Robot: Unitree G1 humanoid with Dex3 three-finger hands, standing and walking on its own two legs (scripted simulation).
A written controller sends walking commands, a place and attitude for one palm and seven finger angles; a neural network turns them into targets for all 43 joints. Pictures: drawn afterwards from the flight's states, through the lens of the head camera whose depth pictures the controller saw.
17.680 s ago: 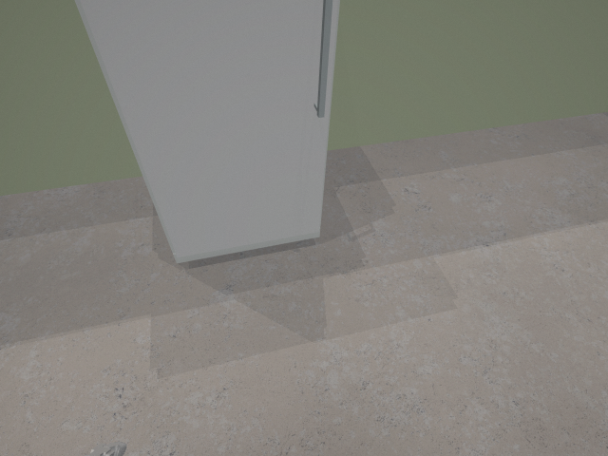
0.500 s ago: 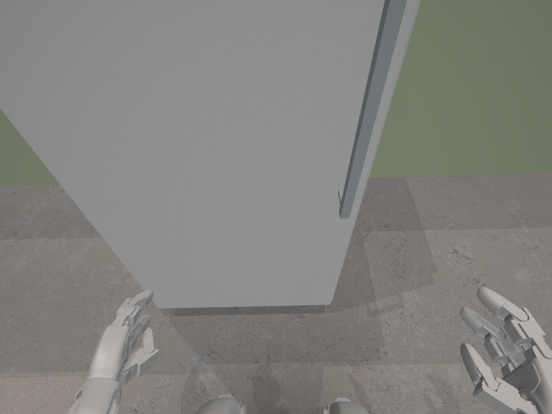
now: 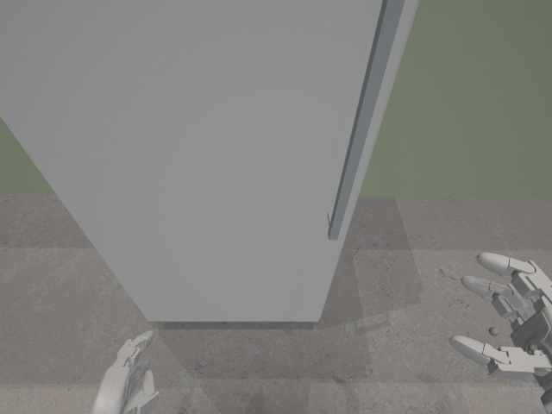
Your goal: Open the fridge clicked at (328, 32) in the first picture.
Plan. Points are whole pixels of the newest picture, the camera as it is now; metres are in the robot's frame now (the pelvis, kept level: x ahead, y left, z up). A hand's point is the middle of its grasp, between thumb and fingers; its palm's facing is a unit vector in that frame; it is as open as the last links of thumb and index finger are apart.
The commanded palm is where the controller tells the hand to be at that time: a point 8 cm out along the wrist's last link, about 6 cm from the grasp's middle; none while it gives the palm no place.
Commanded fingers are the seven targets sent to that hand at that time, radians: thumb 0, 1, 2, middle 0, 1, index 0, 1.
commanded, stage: raise the hand to about handle height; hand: right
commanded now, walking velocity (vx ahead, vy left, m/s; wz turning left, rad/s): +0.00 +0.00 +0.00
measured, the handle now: (352, 140) +0.48 -0.09 +0.16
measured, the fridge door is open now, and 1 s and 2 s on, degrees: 0 0 0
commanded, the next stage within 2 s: move the hooked fingers beside the handle in 1.18 s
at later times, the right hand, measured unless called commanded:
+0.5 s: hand (539, 265) +0.27 -0.27 +0.16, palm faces +0.05 +1.00 -0.08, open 13.8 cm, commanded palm +0.24 -0.31 +0.18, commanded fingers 0.00 0.50 -0.30 0.30 1.20 0.30 1.20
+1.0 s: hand (535, 230) +0.30 -0.26 +0.19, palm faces +0.05 +1.00 -0.07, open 14.0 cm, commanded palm +0.26 -0.31 +0.20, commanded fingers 0.00 0.50 -0.30 0.30 1.20 0.30 1.20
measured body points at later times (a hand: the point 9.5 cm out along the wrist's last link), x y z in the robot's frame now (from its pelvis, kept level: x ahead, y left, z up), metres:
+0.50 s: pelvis +0.01 +0.00 +0.02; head +0.01 +0.01 +0.47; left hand +0.20 +0.23 -0.04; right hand +0.26 -0.33 +0.17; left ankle +0.01 +0.13 -0.71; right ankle +0.00 -0.10 -0.71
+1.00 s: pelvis +0.02 +0.01 +0.03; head +0.01 +0.02 +0.48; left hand +0.20 +0.25 -0.04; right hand +0.29 -0.32 +0.19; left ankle +0.01 +0.13 -0.71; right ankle +0.00 -0.10 -0.71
